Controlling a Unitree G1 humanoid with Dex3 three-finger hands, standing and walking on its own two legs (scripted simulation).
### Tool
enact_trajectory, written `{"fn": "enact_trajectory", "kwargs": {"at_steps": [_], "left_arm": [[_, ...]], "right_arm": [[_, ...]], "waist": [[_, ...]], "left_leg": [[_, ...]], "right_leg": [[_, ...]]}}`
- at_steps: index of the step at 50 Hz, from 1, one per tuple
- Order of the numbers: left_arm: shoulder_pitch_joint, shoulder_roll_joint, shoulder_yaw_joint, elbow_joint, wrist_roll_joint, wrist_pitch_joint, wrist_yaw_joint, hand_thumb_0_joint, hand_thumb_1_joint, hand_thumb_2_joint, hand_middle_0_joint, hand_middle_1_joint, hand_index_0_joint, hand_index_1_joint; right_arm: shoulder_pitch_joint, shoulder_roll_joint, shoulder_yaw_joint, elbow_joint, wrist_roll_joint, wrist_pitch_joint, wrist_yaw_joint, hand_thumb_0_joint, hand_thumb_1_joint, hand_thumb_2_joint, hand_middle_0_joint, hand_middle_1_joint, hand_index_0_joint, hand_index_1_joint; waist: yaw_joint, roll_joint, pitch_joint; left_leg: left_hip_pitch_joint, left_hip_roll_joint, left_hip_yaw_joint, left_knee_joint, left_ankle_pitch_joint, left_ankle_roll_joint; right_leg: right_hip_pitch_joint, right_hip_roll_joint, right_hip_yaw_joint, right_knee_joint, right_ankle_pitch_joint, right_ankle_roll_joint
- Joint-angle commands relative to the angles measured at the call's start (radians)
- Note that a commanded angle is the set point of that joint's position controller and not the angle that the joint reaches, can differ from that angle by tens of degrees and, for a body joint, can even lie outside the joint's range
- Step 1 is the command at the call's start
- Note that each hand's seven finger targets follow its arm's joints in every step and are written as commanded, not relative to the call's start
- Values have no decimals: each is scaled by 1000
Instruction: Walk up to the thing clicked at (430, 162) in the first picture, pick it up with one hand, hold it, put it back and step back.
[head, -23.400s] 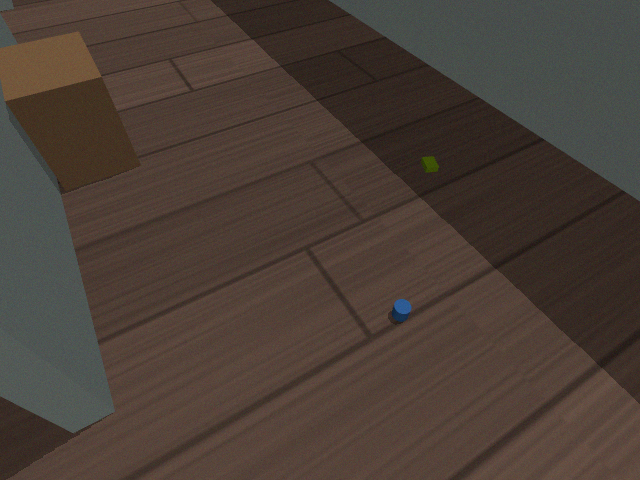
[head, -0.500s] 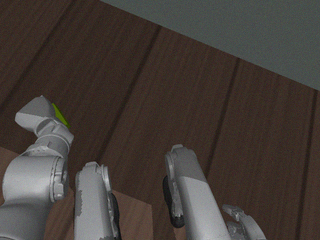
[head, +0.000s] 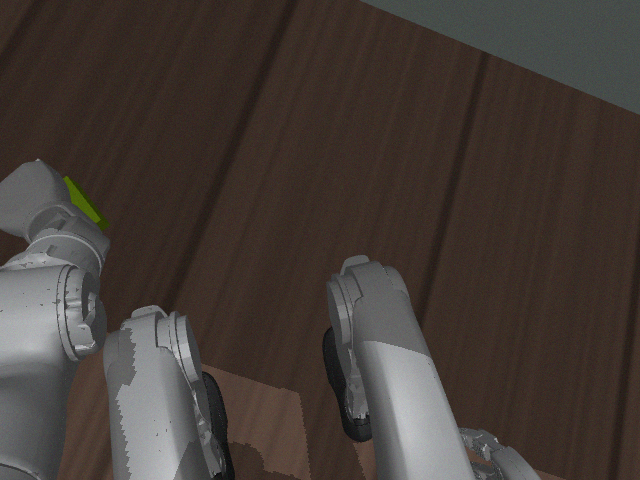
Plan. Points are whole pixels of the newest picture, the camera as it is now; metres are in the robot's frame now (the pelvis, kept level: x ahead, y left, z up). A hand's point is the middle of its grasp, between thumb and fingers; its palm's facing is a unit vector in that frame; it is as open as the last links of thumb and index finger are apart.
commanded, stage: crouch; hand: left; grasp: from above
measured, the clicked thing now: (70, 213) +0.48 +0.24 -0.19
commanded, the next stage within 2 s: lower in 0.20 s
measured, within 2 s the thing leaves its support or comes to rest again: rests again in 1.96 s
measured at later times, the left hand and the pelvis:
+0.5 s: hand (78, 220) +0.48 +0.24 -0.21, palm faces -0.33 -0.27 -0.90, open 10.1 cm; pelvis +0.00 +0.00 -0.04, yaw -2 degrees
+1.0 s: hand (92, 229) +0.48 +0.24 -0.26, palm faces -0.33 -0.29 -0.90, open 10.1 cm; pelvis +0.00 +0.01 -0.05, yaw -5 degrees
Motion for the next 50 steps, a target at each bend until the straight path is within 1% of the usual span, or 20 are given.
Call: {"fn": "enact_trajectory", "kwargs": {"at_steps": [1, 9, 11, 12, 16, 17, 19, 21, 23, 24, 27, 29, 30, 31, 33, 35, 37, 42, 43, 50], "left_arm": [[-366, 231, -10, -83, 21, -25, 39, 0, 470, 484, -973, -419, -977, -416], [-415, 264, 3, -70, 71, -59, 63, 0, 586, 519, -1049, -473, -1062, -461], [-413, 296, 27, -83, 77, -59, 78, 0, 605, 497, -1055, -458, -1071, -443], [-386, 264, 10, -15, 71, -54, 81, 0, 607, 488, -1064, -446, -1078, -434], [-407, 290, 27, -47, 75, -63, 85, 0, 606, 528, -1106, -443, -1098, -452], [-368, 255, 0, 35, 74, -59, 79, 0, 596, 514, -1087, -464, -1087, -465], [-391, 333, 44, -15, 77, -73, 89, 0, 607, 568, -1111, -461, -1096, -478], [-347, 344, 60, 36, 84, -70, 91, 0, 637, 558, -1127, -459, -1116, -471], [-375, 313, 28, 45, 88, -80, 83, 0, 626, 559, -1119, -468, -1109, -479], [-387, 353, 56, 29, 90, -84, 90, 0, 647, 566, -1113, -494, -1112, -496], [-372, 344, 34, 37, 88, -98, 97, 0, 648, 562, -1141, -445, -1126, -462], [-379, 395, 66, -1, 94, -110, 108, 0, 644, 559, -1135, -447, -1121, -462], [-367, 351, 39, 50, 96, -107, 105, 0, 653, 552, -1144, -438, -1129, -454], [-377, 401, 67, 2, 106, -114, 112, 0, 644, 547, -1145, -429, -1127, -449], [-388, 412, 79, 1, 108, -122, 123, 0, 649, 557, -1153, -422, -1131, -446], [-396, 389, 53, 22, 120, -129, 126, 0, 657, 568, -1149, -443, -1131, -463], [-388, 434, 91, 31, 117, -137, 151, 0, 678, 588, -1174, -436, -1149, -462], [-354, 415, 74, 84, 115, -134, 155, 0, 673, 607, -1141, -483, -1132, -493], [-326, 441, 99, 88, 108, -133, 163, 0, 653, 605, -1133, -465, -1118, -481], [-375, 471, 94, 131, 107, -150, 181, 0, 670, 551, -1114, -475, -1121, -469]], "right_arm": [[226, -214, -50, 5, 0, -25, 8, 0, -899, -902, 200, 300, 200, 300], [259, -230, -35, 25, -21, -38, 39, 0, -903, -902, 200, 300, 200, 300], [262, -246, -36, 25, -23, -43, 45, 0, -901, -901, 200, 300, 200, 300], [253, -244, -31, 26, -25, -41, 49, 0, -903, -902, 200, 300, 200, 300], [278, -247, -32, 39, -30, -44, 65, 0, -909, -903, 200, 300, 200, 300], [269, -244, -21, 36, -31, -44, 69, 0, -910, -904, 200, 300, 200, 300], [295, -261, -23, 41, -29, -45, 72, 0, -908, -904, 200, 300, 200, 300], [289, -265, -19, 43, -37, -47, 77, 0, -909, -904, 200, 300, 200, 300], [288, -259, -8, 38, -43, -49, 84, 0, -909, -904, 200, 300, 200, 300], [297, -269, -8, 37, -46, -56, 85, 0, -908, -902, 200, 300, 200, 300], [288, -272, 2, 34, -47, -63, 95, 0, -909, -903, 200, 300, 200, 300], [298, -283, 3, 30, -48, -64, 100, 0, -908, -903, 200, 300, 200, 300], [294, -280, 8, 31, -51, -65, 105, 0, -910, -904, 200, 300, 200, 300], [303, -288, 5, 34, -52, -63, 105, 0, -910, -904, 200, 300, 200, 300], [303, -293, 12, 27, -53, -61, 109, 0, -910, -904, 200, 300, 200, 300], [294, -287, 21, 23, -63, -65, 117, 0, -910, -904, 200, 300, 200, 300], [303, -301, 19, 32, -62, -69, 122, 0, -909, -903, 200, 300, 200, 300], [306, -309, 34, 23, -73, -72, 137, 0, -906, -900, 200, 300, 200, 300], [305, -323, 32, 26, -71, -71, 137, 0, -905, -900, 200, 300, 200, 300], [293, -337, 71, 4, -87, -87, 157, 0, -905, -900, 200, 300, 200, 300]], "waist": [[-42, 127, -676], [-72, 194, -665], [-61, 221, -681], [-64, 224, -663], [-79, 228, -652], [-85, 205, -618], [-76, 176, -631], [-88, 176, -604], [-109, 156, -580], [-117, 159, -582], [-106, 190, -584], [-101, 228, -609], [-110, 228, -583], [-109, 245, -611], [-110, 269, -609], [-139, 247, -570], [-126, 273, -578], [-156, 241, -534], [-136, 243, -554], [-187, 258, -489]], "left_leg": [[358, -22, 89, -205, 133, 46], [380, -22, 78, -165, 143, 36], [399, -23, 71, -163, 154, 31], [394, -23, 71, -161, 150, 30], [381, -22, 68, -134, 181, 31], [345, -24, 74, -120, 165, 38], [305, -25, 77, -101, 186, 43], [294, -27, 70, -96, 189, 43], [273, -25, 70, -76, 170, 48], [281, -27, 66, -68, 170, 48], [293, -25, 61, -68, 155, 44], [311, -23, 57, -69, 187, 38], [327, -22, 47, -68, 185, 34], [331, -20, 49, -64, 193, 36], [342, -17, 43, -63, 206, 32], [318, -20, 45, -44, 175, 38], [328, -16, 39, -53, 176, 35], [309, -15, 39, -28, 208, 37], [316, -13, 35, -34, 222, 35], [314, -7, 13, -28, 202, 37]], "right_leg": [[423, 25, -84, -236, 110, -41], [363, 26, -110, -173, 129, -48], [341, 22, -115, -162, 137, -49], [333, 26, -119, -153, 133, -52], [333, 27, -126, -132, 166, -52], [336, 33, -125, -139, 151, -50], [373, 33, -122, -141, 168, -45], [354, 30, -126, -125, 169, -45], [358, 38, -131, -131, 155, -43], [352, 36, -133, -130, 159, -42], [347, 42, -142, -119, 139, -46], [364, 40, -147, -104, 168, -48], [331, 36, -155, -85, 171, -52], [348, 42, -157, -93, 180, -51], [340, 40, -161, -82, 195, -54], [333, 43, -166, -87, 174, -51], [335, 44, -172, -84, 175, -53], [355, 49, -177, -89, 213, -48], [372, 49, -177, -94, 224, -47], [360, 52, -195, -88, 217, -46]]}}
